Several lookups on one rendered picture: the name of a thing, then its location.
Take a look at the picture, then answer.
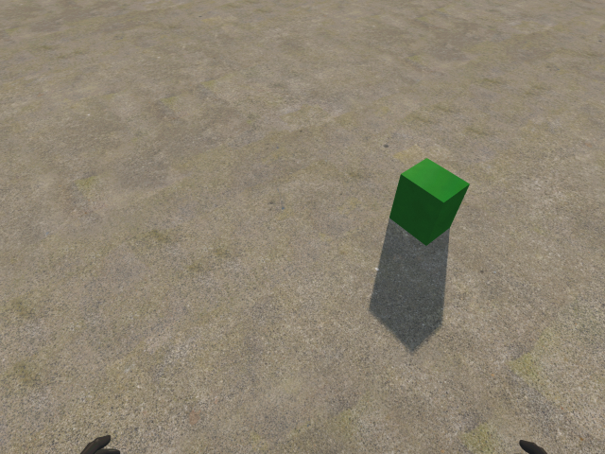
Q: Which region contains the carton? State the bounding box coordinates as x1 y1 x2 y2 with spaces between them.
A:
389 158 470 246

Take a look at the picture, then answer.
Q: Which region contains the left robot hand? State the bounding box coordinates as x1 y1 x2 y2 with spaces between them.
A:
80 435 120 454

